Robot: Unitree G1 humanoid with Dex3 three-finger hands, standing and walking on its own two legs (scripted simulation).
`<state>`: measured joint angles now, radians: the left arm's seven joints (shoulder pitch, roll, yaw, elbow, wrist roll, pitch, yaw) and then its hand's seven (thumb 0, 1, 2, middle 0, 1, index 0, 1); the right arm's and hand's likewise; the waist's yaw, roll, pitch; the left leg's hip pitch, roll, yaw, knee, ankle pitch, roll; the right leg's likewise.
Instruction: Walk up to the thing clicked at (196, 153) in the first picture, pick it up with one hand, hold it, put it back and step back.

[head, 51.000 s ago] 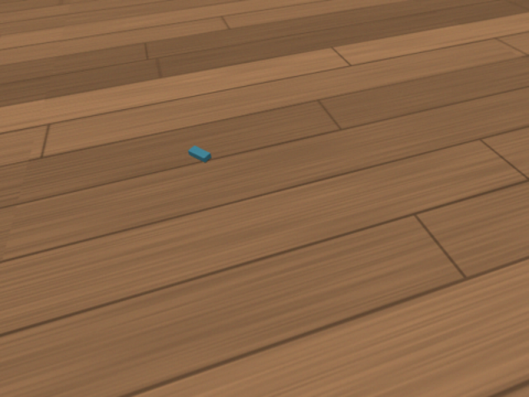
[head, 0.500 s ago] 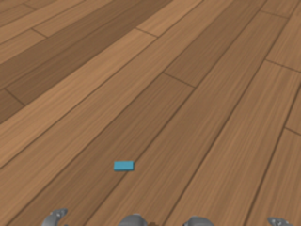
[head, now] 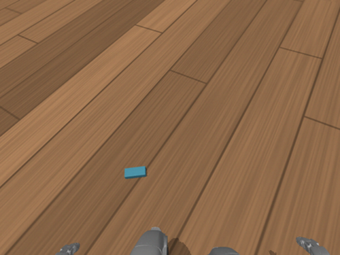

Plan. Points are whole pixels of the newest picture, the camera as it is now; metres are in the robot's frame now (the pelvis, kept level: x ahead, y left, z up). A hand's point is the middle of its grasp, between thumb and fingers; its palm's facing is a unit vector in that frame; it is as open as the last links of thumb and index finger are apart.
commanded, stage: step back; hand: left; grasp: from above
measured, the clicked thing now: (135, 172) +0.60 +0.30 -0.74
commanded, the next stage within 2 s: none
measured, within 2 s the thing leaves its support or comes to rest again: neither
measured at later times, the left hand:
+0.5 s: hand out of the picture -0.04 +0.29 -0.14, palm faces +0.03 -0.92 -0.38, open 7.4 cm
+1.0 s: hand out of the picture -0.19 +0.24 -0.11, palm faces +0.05 -0.89 -0.46, open 7.4 cm
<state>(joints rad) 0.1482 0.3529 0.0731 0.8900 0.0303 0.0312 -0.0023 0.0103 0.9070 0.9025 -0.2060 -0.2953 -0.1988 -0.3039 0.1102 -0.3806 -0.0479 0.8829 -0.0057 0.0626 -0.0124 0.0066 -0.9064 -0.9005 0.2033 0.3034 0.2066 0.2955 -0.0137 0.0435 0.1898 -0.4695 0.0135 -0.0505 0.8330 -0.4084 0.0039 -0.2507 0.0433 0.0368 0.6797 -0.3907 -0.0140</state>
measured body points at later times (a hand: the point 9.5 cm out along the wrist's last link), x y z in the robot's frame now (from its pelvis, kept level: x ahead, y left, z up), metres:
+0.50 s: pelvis -0.13 +0.01 +0.01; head -0.07 +0.03 +0.46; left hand -0.04 +0.33 -0.11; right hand -0.01 -0.29 -0.09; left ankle -0.08 +0.12 -0.72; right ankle -0.17 -0.14 -0.63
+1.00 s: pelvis -0.29 -0.04 +0.01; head -0.23 -0.06 +0.45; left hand -0.19 +0.29 -0.08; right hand -0.20 -0.35 -0.13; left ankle -0.33 +0.10 -0.68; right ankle -0.24 -0.14 -0.72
